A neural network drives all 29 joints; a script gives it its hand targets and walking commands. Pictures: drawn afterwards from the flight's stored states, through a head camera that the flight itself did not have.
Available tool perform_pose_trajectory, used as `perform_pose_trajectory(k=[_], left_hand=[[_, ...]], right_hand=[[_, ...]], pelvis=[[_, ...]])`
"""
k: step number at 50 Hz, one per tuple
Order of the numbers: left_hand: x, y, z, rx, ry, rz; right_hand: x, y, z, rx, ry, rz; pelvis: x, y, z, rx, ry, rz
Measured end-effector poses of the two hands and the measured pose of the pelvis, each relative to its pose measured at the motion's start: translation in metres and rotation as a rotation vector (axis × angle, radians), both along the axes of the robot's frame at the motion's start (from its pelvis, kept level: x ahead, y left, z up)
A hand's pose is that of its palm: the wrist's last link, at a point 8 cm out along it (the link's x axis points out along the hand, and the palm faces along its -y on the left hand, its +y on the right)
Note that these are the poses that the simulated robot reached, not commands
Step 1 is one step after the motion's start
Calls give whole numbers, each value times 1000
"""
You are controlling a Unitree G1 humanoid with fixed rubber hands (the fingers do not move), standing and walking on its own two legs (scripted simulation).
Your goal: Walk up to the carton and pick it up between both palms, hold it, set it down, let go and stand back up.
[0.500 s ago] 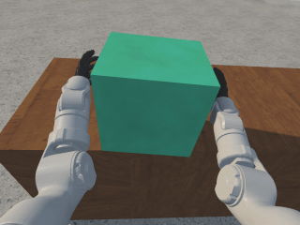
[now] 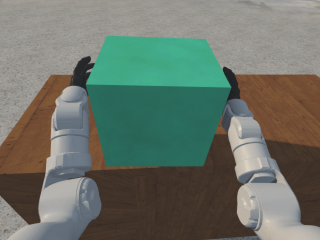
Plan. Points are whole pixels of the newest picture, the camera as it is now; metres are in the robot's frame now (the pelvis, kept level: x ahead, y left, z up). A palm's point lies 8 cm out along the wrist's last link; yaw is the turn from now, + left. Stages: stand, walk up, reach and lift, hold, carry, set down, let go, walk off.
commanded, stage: reach and lift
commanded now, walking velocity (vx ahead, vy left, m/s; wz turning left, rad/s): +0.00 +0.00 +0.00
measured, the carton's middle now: (156, 102) +0.43 +0.00 +0.16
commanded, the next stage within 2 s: hold in 1.46 s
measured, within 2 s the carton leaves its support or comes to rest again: neither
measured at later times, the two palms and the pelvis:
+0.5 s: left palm (74, 82) +0.37 +0.18 +0.26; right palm (238, 89) +0.36 -0.18 +0.25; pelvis -0.02 +0.00 +0.00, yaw -1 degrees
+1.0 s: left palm (68, 73) +0.36 +0.18 +0.29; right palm (242, 76) +0.35 -0.18 +0.28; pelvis -0.01 +0.00 +0.00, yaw +0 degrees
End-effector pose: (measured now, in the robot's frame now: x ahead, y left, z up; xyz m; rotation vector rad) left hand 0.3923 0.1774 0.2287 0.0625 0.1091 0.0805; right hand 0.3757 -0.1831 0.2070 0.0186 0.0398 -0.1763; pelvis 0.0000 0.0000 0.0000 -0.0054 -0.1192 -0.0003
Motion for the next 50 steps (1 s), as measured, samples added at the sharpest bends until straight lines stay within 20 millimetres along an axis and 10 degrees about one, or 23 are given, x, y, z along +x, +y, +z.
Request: perform_pose_trajectory(k=[50], left_hand=[[-29, 3, 57, -17, -4, 10]], right_hand=[[-22, 2, 75, 9, -2, 21]], pelvis=[[-12, -2, 0, -7, 1, -9]])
